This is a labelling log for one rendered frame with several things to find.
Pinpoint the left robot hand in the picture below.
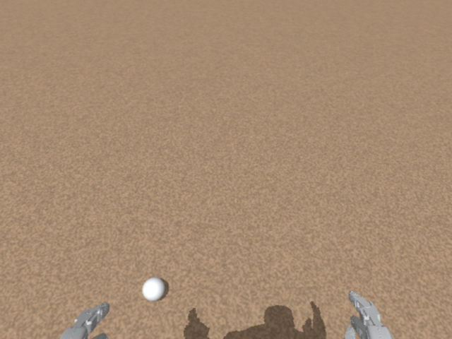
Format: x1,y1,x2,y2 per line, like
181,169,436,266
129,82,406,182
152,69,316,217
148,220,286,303
60,302,109,339

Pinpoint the right robot hand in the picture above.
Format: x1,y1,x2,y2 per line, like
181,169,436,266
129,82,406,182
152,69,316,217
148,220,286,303
344,291,393,339

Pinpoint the ball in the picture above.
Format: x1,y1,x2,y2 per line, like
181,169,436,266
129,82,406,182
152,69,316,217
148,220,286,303
142,277,165,301

